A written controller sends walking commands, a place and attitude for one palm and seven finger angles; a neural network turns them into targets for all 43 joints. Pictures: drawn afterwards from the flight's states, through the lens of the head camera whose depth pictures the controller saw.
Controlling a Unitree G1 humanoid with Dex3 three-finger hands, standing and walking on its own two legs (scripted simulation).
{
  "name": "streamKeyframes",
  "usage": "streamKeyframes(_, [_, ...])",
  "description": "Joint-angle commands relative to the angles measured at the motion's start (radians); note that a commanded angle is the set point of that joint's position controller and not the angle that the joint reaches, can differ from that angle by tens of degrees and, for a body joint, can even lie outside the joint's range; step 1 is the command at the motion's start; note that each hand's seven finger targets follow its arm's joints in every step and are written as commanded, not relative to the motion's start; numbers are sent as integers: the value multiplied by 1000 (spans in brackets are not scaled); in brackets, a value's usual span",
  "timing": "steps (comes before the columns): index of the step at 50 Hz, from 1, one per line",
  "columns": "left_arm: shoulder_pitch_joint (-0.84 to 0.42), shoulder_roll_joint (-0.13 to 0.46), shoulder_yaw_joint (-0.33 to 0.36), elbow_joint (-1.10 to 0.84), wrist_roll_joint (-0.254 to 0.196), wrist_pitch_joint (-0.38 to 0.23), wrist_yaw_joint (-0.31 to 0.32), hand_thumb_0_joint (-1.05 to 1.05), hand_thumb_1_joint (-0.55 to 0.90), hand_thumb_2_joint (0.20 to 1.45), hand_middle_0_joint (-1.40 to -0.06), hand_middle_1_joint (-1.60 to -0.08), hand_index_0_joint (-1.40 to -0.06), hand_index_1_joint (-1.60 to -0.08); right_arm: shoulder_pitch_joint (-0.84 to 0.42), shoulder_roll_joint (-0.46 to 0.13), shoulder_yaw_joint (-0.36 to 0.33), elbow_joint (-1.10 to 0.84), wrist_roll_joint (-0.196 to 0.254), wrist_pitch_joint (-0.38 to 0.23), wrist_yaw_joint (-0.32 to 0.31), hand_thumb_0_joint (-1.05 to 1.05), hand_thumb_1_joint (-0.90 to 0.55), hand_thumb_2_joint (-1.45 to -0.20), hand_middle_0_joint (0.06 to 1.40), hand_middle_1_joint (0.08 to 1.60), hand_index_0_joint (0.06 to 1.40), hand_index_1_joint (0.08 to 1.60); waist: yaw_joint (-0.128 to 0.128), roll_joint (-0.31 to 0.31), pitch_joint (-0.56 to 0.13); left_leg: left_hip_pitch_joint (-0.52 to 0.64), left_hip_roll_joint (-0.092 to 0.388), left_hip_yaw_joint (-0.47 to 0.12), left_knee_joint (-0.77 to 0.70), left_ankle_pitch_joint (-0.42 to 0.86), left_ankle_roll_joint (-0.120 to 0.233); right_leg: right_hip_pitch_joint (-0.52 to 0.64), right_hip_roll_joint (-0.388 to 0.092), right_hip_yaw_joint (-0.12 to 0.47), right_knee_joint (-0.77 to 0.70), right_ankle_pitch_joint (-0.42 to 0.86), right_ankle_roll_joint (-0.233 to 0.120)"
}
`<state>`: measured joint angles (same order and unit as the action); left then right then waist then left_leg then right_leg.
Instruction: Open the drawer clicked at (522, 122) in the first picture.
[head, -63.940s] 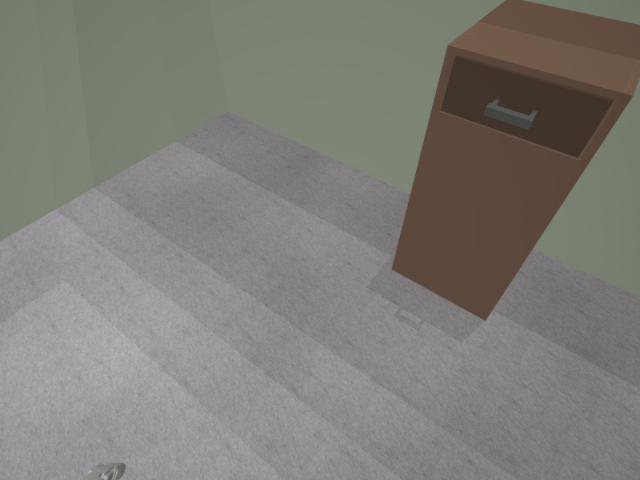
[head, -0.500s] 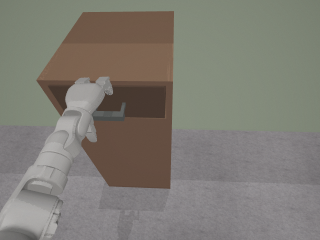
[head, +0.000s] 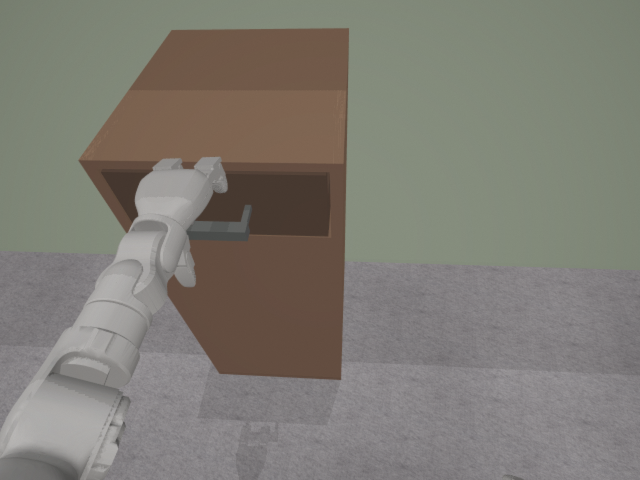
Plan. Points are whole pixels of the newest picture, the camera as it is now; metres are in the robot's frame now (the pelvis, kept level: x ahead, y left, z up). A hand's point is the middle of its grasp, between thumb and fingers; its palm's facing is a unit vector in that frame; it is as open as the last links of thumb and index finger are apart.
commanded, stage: lower the fingers behind the handle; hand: left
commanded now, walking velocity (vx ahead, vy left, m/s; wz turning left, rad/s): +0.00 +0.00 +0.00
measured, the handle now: (217, 220) +0.48 +0.18 +0.03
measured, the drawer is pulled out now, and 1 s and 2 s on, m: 0.00 0.00 0.00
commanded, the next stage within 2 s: lift the fingers back up to retry in 1.46 s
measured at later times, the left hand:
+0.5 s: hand (201, 239) +0.43 +0.19 +0.04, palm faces -0.07 -0.03 -1.00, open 13.8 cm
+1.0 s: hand (205, 240) +0.44 +0.19 +0.03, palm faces -0.01 -0.02 -1.00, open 13.8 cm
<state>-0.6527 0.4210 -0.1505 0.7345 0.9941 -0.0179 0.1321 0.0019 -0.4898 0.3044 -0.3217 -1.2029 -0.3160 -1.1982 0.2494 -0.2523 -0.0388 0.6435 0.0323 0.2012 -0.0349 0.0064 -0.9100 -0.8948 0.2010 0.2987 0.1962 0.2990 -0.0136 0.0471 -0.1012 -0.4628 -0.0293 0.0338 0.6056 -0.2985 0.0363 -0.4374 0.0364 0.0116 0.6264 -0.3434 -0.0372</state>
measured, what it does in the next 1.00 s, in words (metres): stands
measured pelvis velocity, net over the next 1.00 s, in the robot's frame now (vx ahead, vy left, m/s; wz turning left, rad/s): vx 0.00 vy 0.00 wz -0.01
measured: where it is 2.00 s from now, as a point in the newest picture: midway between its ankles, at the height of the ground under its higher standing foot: outside the picture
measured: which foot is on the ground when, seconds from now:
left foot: down 0.00-1.00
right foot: down 0.00-1.00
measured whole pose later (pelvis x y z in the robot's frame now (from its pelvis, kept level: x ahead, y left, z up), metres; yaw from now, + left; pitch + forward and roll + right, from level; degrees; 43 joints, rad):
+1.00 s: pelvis +0.00 +0.00 -0.01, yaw +0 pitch +14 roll +0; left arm -0.67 0.39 -0.14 0.88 1.06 -0.02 0.28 0.00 -0.49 0.30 -0.27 -1.25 -0.32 -1.22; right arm 0.29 -0.24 -0.04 0.64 0.02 0.21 -0.03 0.01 -0.91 -0.89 0.20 0.30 0.20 0.30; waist -0.05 0.04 -0.15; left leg -0.62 -0.01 0.04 0.72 -0.34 0.04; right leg -0.58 0.05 0.01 0.72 -0.37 -0.04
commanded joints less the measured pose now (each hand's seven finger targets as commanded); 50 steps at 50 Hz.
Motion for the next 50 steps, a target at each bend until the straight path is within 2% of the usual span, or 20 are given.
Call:
streamKeyframes(1, [-386, 202, 79, -229, 4, -25, 16, 0, -500, 300, -300, -1200, -300, -1200, -3, -129, -45, -130, -4, -29, -7, 0, -900, -900, 200, 300, 200, 300, -2, -60, -316, 173, -7, -2, -28, 325, 19, 120, -8, 13, -74, 363, -7])
streamKeyframes(2, [-360, 197, 83, -230, 1, -36, 17, 0, -500, 300, -300, -1200, -300, -1200, 0, -125, -47, -129, -5, -30, -9, 0, -900, -900, 200, 300, 200, 300, -2, -72, -322, 180, -8, 0, -21, 329, 23, 122, -8, 16, -76, 372, -5])
streamKeyframes(3, [-370, 229, 111, -226, 1, -50, 22, 0, -500, 300, -300, -1200, -300, -1200, 7, -128, -47, -126, -6, -29, -10, 0, -900, -900, 200, 300, 200, 300, -7, -87, -317, 161, -9, -6, -19, 324, 21, 127, -8, 16, -73, 363, -6])
streamKeyframes(5, [-400, 209, 95, -247, 5, -74, 40, 0, -500, 300, -300, -1200, -300, -1200, 12, -123, -51, -118, -7, -33, -9, 0, -900, -900, 200, 300, 200, 300, -16, -55, -308, 169, -9, -7, -11, 319, 21, 87, -4, 14, -65, 355, -5])
streamKeyframes(8, [-426, 228, 119, -267, 14, -92, 83, 0, -500, 300, -300, -1200, -300, -1200, 26, -122, -58, -103, -13, -39, -5, 0, -900, -900, 200, 300, 200, 300, -16, -34, -348, 179, -9, -14, 7, 353, 18, 75, 1, 11, -47, 361, -10])
streamKeyframes(14, [-398, 225, 128, -161, 31, -36, 143, 0, -500, 300, -300, -1200, -300, -1200, 33, -124, -60, -80, -11, -42, -1, 0, -900, -900, 200, 300, 200, 300, -22, -52, -352, 138, -9, -4, 18, 322, 18, 64, 3, 12, -40, 362, -5])
streamKeyframes(16, [-417, 192, 91, -131, 28, -15, 138, 0, -500, 300, -300, -1200, -300, -1200, 33, -126, -58, -80, -8, -42, -2, 0, -900, -900, 200, 300, 200, 300, -38, -57, -330, 125, -10, 0, 18, 291, 20, 52, 1, 16, -51, 348, -1])
streamKeyframes(18, [-412, 235, 121, -94, 29, -10, 125, 0, -500, 300, -300, -1200, -300, -1200, 42, -134, -55, -79, -9, -41, -10, 0, -900, -900, 200, 300, 200, 300, -39, -101, -338, 97, -11, 1, 18, 279, 24, 87, -3, 23, -54, 359, 2])
streamKeyframes(21, [-447, 190, 74, -111, 33, -32, 105, 0, -500, 300, -300, -1200, -300, -1200, 53, -129, -57, -84, -8, -39, -13, 0, -900, -900, 200, 300, 200, 300, -54, -57, -337, 117, -10, -3, 27, 293, 24, 48, -1, 19, -45, 365, 1])
streamKeyframes(25, [-393, 215, 116, -111, 31, -78, 111, 0, -500, 300, -300, -1200, -300, -1200, 70, -127, -62, -90, -16, -39, -13, 0, -900, -900, 200, 300, 200, 300, -33, -46, -375, 104, -13, -6, 45, 321, 22, 59, 2, 21, -22, 390, -2])
streamKeyframes(27, [-364, 226, 133, -70, 41, -74, 129, 0, -500, 300, -300, -1200, -300, -1200, 74, -129, -62, -83, -16, -37, -10, 0, -900, -900, 200, 300, 200, 300, -32, -60, -346, 81, -9, -5, 49, 315, 20, 34, 5, 13, -15, 375, -4])
streamKeyframes(31, [-333, 224, 138, -46, 50, -55, 157, 0, -500, 300, -300, -1200, -300, -1200, 78, -131, -65, -81, -16, -34, -3, 0, -900, -900, 200, 300, 200, 300, -28, -77, -363, 57, -10, 3, 60, 317, 21, 41, 5, 19, -9, 396, -1])
streamKeyframes(34, [-364, 210, 113, -18, 60, -26, 166, 0, -500, 300, -300, -1200, -300, -1200, 81, -134, -61, -77, -10, -27, -3, 0, -900, -900, 200, 300, 200, 300, -45, -86, -338, 33, -8, 3, 58, 291, 20, 19, 5, 16, -9, 366, 0])
streamKeyframes(36, [-376, 182, 91, -24, 67, -11, 172, 0, -500, 300, -300, -1200, -300, -1200, 83, -134, -64, -75, -12, -23, 0, 0, -900, -900, 200, 300, 200, 300, -45, -46, -340, 62, -3, 1, 60, 302, 17, -15, 10, 7, -5, 341, -6])
streamKeyframes(40, [-339, 153, 74, 37, 64, 21, 168, 0, -500, 300, -300, -1200, -300, -1200, 86, -134, -61, -81, -12, -17, 0, 0, -900, -900, 200, 300, 200, 300, -50, -77, -316, 45, -3, 3, 61, 272, 19, -18, 10, 3, -11, 319, -5])
streamKeyframes(42, [-331, 171, 87, 41, 60, 24, 162, 0, -500, 300, -300, -1200, -300, -1200, 84, -136, -57, -87, -11, -15, -3, 0, -900, -900, 200, 300, 200, 300, -41, -80, -312, 35, -2, 1, 56, 262, 19, -13, 10, 2, -9, 307, -7])
streamKeyframes(43, [-330, 145, 69, 46, 53, 25, 155, 0, -500, 300, -300, -1200, -300, -1200, 80, -135, -56, -93, -11, -15, -4, 0, -900, -900, 200, 300, 200, 300, -47, -84, -316, 35, -4, 2, 60, 267, 21, -10, 9, 3, -10, 314, -7])
streamKeyframes(46, [-297, 157, 81, 63, 62, 21, 148, 0, -500, 300, -300, -1200, -300, -1200, 82, -134, -53, -95, -11, -12, -7, 0, -900, -900, 200, 300, 200, 300, -42, -101, -299, 22, 0, 3, 61, 247, 21, -25, 9, 4, -8, 298, -5])
streamKeyframes(48, [-279, 129, 65, 58, 52, 11, 139, 0, -500, 300, -300, -1200, -300, -1200, 81, -133, -53, -106, -10, -13, -7, 0, -900, -900, 200, 300, 200, 300, -40, -111, -296, 15, -1, 2, 64, 239, 21, -22, 9, 3, -7, 287, -7])
streamKeyframes(50, [-291, 109, 41, 74, 56, 7, 138, 0, -500, 300, -300, -1200, -300, -1200, 84, -133, -51, -102, -10, -14, -8, 0, -900, -900, 200, 300, 200, 300, -55, -105, -263, 4, 1, 2, 68, 208, 21, -62, 9, 4, -7, 254, -4])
